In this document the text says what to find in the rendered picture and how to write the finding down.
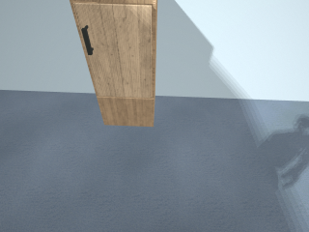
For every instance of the cupboard door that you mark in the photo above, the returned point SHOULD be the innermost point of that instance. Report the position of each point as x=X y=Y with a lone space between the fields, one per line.
x=121 y=36

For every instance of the handle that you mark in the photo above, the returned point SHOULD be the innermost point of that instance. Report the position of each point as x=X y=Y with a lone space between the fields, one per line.
x=87 y=40

